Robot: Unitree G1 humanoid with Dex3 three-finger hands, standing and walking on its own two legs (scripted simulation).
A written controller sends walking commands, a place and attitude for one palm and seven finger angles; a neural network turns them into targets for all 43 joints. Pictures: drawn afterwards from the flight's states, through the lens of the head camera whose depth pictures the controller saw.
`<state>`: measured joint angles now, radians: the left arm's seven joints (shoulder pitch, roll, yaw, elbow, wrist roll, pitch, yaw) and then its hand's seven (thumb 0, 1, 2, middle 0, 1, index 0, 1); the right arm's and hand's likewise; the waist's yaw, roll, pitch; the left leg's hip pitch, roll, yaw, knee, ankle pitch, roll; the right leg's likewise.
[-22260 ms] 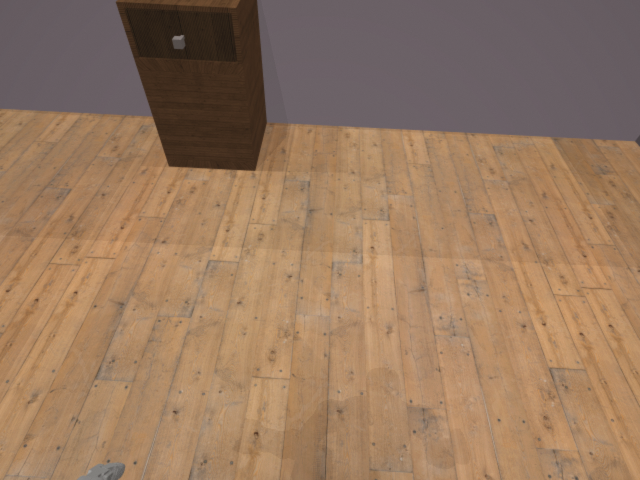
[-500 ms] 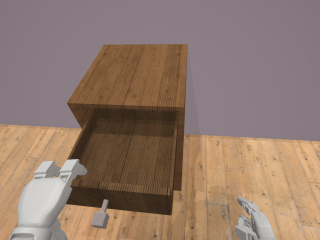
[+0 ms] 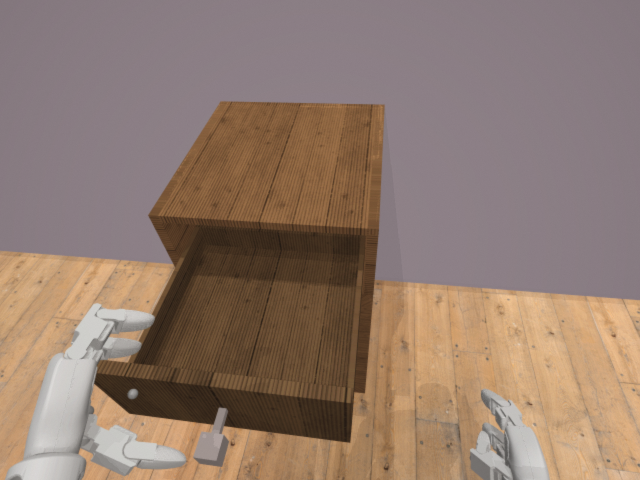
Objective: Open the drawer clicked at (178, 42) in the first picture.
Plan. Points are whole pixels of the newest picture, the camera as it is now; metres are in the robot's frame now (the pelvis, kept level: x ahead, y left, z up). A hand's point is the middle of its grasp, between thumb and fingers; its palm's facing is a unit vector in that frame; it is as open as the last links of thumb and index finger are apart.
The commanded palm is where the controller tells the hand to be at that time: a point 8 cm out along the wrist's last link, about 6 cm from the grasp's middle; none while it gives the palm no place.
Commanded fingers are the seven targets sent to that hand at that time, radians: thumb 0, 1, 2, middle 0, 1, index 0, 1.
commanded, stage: draw the hand back to the body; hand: left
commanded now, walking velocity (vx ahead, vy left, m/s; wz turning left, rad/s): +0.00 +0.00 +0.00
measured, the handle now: (215, 435) +0.20 +0.19 -0.13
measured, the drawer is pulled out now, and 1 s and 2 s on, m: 0.30 0.30 0.30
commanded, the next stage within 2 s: step back with the hand held close in 0.86 s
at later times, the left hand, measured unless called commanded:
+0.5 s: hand (94, 353) +0.18 +0.23 +0.16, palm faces +0.39 -0.82 -0.43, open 10.0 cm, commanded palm +0.14 +0.27 +0.18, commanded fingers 0.00 0.65 0.80 -0.22 -0.46 -0.22 -0.46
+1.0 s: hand (91, 352) +0.18 +0.22 +0.17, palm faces +0.41 -0.80 -0.43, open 7.5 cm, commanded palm +0.13 +0.26 +0.19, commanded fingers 0.00 0.90 0.90 -0.20 -0.30 -0.20 -0.30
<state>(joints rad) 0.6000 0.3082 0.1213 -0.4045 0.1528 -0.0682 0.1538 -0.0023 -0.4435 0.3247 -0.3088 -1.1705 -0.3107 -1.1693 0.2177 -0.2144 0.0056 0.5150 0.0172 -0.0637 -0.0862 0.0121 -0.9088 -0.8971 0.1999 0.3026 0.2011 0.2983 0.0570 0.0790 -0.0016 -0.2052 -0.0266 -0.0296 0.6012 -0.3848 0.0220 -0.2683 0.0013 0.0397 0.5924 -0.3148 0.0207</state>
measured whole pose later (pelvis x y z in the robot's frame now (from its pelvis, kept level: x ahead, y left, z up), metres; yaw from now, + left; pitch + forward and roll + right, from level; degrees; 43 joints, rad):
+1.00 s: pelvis +0.00 -0.02 +0.01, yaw +0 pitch -3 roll -1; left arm 0.55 0.33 0.31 -0.48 -0.05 -0.13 0.11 0.02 0.88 0.90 -0.21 -0.31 -0.21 -0.31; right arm 0.20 -0.21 0.01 0.62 0.01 -0.15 -0.08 0.01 -0.91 -0.90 0.20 0.30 0.20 0.30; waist 0.06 0.08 0.01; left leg -0.10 0.01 -0.05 0.46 -0.32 -0.01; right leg -0.16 0.03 0.02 0.45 -0.25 -0.01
